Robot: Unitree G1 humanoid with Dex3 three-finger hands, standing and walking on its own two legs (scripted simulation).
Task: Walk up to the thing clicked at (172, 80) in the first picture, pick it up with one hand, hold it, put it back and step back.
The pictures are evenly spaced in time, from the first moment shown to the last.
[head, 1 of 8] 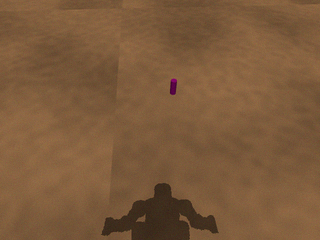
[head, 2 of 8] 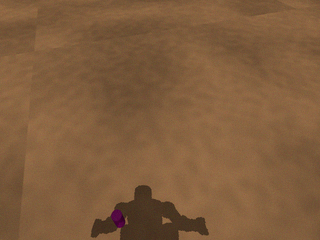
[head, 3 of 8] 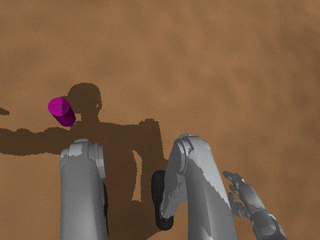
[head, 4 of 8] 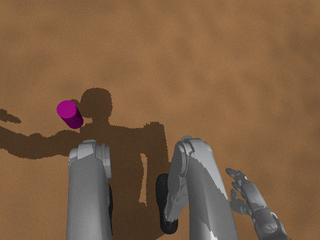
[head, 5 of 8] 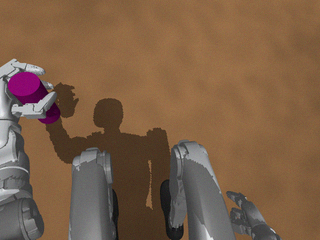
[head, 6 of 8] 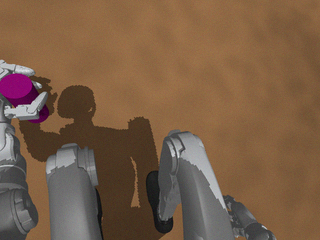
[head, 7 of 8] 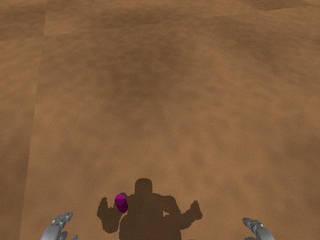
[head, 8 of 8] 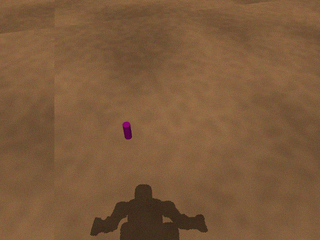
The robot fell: no
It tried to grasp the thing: yes
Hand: left
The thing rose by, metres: 0.67
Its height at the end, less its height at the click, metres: +0.00
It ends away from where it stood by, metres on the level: 0.01
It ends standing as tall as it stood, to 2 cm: yes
